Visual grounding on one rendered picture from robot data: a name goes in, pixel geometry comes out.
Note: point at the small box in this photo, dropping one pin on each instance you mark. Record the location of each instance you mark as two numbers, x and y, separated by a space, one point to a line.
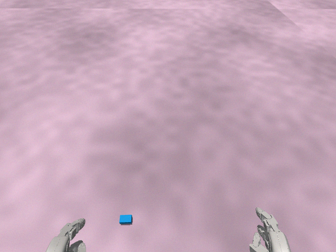
125 219

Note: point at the left robot hand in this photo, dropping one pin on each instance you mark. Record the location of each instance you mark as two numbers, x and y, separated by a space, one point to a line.
67 233

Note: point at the right robot hand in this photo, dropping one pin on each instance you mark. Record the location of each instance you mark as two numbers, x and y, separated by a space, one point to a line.
275 240

